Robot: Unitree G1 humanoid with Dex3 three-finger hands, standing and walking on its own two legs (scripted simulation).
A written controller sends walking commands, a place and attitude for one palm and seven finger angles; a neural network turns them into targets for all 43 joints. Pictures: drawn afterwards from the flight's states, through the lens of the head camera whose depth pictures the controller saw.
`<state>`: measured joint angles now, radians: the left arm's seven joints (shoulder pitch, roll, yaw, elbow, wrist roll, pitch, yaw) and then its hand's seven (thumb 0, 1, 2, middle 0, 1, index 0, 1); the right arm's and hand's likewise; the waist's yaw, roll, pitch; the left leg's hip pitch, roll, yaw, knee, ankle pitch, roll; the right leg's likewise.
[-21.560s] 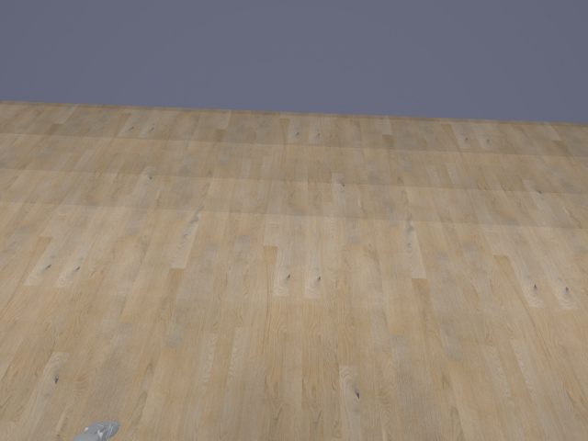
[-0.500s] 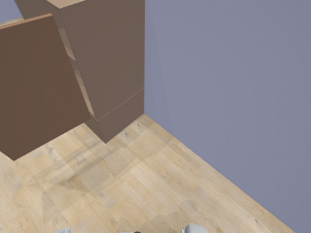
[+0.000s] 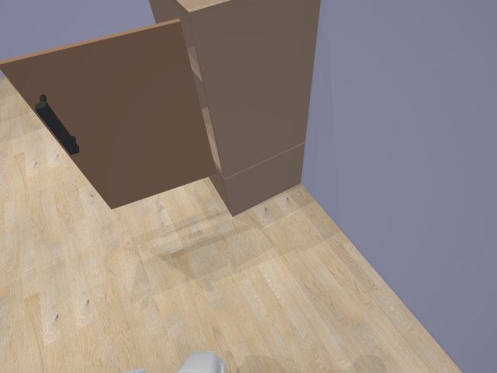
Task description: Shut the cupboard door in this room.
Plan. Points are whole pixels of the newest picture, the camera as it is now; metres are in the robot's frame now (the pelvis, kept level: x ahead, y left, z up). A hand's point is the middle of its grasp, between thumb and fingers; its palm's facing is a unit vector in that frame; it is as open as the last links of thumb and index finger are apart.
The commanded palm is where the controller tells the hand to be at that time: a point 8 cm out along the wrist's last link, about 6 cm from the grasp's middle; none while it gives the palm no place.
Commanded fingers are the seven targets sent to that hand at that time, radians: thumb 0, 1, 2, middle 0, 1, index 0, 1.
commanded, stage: turn to face it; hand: left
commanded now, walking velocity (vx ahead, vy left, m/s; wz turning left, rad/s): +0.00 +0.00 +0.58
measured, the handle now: (59, 125) +0.69 +0.53 -0.03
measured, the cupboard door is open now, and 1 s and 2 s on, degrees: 83 83 83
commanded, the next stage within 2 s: take the last steps up to it in 0.62 s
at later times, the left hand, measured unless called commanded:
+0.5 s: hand out of the picture -0.03 +0.28 -0.17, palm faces +0.29 -0.92 -0.27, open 7.4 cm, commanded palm none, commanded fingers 0.00 0.90 0.90 -0.20 -0.30 -0.20 -0.30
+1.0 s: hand out of the picture -0.08 +0.18 -0.14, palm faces +0.43 -0.86 -0.27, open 7.3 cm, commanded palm none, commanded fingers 0.00 0.90 0.90 -0.20 -0.30 -0.20 -0.30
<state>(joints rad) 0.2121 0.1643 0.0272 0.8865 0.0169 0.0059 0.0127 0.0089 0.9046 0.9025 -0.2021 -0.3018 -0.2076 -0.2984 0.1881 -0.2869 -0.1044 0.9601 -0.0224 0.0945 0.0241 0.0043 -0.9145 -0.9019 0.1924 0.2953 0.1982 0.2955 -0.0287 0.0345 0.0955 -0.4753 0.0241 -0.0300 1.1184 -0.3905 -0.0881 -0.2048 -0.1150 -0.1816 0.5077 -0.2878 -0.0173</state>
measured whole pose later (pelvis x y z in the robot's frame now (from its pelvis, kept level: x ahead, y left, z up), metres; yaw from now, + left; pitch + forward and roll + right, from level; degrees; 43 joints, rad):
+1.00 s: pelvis -0.03 +0.00 +0.01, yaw +22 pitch -1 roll +3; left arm 0.31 0.15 0.04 1.01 0.02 -0.04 0.01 0.00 0.92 0.90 -0.20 -0.30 -0.21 -0.30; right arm 0.27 -0.25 -0.08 1.07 -0.03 0.06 0.03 0.00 -0.91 -0.90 0.19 0.30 0.20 0.30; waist 0.01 0.04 0.03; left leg -0.43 0.07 -0.01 1.05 -0.27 -0.06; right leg -0.15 -0.07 -0.16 0.38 -0.21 -0.04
